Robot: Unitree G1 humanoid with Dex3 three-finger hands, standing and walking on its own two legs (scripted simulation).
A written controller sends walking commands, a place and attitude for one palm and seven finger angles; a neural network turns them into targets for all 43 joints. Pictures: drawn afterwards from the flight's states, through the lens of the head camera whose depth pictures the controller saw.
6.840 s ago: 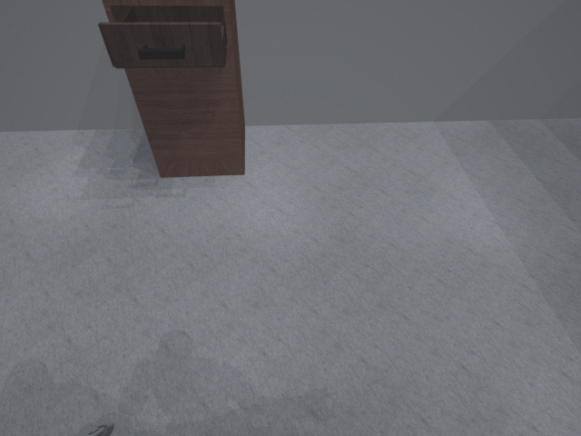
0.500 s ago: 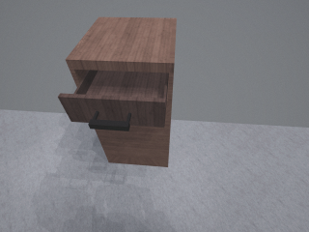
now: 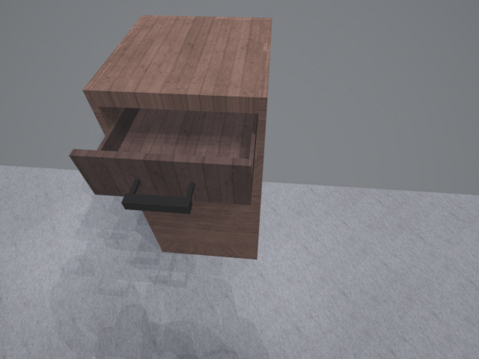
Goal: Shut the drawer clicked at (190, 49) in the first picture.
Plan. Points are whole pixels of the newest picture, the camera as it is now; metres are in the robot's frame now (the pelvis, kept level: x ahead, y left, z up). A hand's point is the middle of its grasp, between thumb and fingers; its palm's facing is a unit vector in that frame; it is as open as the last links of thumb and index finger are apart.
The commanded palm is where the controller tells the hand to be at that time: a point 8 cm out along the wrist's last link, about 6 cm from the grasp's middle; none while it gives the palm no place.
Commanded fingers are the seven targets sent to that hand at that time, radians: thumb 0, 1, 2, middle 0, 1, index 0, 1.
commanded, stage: come to a stop and stand still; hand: left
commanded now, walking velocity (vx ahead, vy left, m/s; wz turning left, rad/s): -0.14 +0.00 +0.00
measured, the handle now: (160, 194) +0.44 +0.20 -0.03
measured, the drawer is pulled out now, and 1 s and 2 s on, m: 0.17 0.17 0.17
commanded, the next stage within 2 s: look again from close up in 0.80 s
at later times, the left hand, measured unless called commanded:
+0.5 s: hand out of the picture -0.01 +0.16 -0.16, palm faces +0.05 -0.97 -0.22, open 7.2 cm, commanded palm none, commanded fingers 0.00 0.90 0.90 -0.20 -0.30 -0.20 -0.30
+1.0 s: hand out of the picture -0.09 +0.15 -0.17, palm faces +0.04 -0.99 -0.15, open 7.3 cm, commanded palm none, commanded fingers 0.00 0.90 0.90 -0.20 -0.30 -0.20 -0.30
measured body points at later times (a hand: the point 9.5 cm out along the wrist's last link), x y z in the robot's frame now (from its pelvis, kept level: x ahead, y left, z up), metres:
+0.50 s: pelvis -0.04 -0.02 +0.01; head -0.04 -0.03 +0.46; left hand -0.01 +0.21 -0.14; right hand -0.04 -0.24 -0.15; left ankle -0.07 +0.12 -0.73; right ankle -0.03 -0.11 -0.73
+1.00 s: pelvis -0.06 +0.00 +0.01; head -0.04 -0.01 +0.46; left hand -0.09 +0.20 -0.16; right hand -0.09 -0.20 -0.16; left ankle -0.07 +0.12 -0.73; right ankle -0.03 -0.11 -0.73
